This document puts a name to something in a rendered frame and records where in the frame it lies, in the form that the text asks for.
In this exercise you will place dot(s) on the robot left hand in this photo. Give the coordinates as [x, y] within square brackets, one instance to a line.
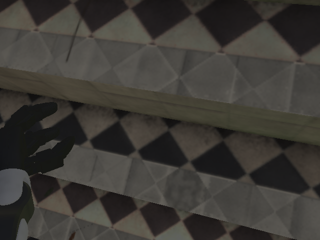
[16, 147]

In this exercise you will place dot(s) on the robot left forearm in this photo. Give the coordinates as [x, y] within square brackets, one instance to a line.
[16, 204]

